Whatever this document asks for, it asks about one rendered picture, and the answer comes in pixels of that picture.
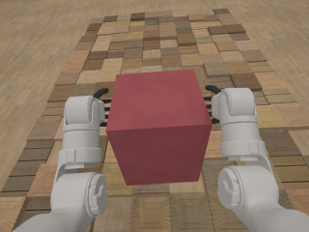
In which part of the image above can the carton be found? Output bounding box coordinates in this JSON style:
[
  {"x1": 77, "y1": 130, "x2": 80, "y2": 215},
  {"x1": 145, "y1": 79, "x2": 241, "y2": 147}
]
[{"x1": 105, "y1": 69, "x2": 212, "y2": 186}]

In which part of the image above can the robot left upper arm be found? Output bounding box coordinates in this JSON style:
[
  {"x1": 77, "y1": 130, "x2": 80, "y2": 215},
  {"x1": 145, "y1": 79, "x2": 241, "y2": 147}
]
[{"x1": 12, "y1": 172, "x2": 109, "y2": 232}]

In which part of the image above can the robot right upper arm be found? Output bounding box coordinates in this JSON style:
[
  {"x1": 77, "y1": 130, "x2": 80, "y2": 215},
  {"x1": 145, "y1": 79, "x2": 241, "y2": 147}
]
[{"x1": 217, "y1": 165, "x2": 309, "y2": 232}]

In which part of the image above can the left robot hand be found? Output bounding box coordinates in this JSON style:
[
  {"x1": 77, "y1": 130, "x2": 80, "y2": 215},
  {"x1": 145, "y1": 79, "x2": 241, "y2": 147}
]
[{"x1": 93, "y1": 88, "x2": 112, "y2": 127}]

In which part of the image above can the robot left forearm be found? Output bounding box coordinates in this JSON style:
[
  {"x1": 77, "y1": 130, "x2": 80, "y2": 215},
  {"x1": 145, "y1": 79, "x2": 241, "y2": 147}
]
[{"x1": 50, "y1": 96, "x2": 105, "y2": 210}]

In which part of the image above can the right robot hand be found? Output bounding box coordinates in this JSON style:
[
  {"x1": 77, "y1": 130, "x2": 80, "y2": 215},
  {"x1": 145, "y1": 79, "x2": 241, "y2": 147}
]
[{"x1": 204, "y1": 85, "x2": 222, "y2": 124}]

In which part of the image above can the robot right forearm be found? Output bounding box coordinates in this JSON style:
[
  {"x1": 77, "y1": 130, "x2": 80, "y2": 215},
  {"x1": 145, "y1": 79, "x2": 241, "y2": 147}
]
[{"x1": 211, "y1": 88, "x2": 279, "y2": 200}]

